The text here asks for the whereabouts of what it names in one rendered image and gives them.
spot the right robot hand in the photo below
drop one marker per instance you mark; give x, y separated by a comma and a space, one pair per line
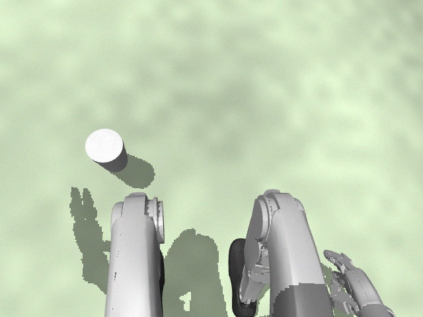
360, 290

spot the cup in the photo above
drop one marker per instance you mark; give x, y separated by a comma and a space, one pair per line
106, 148

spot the right robot arm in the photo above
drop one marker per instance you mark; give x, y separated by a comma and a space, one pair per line
376, 310

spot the right robot foot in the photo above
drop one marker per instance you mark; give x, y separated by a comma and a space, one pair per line
236, 265

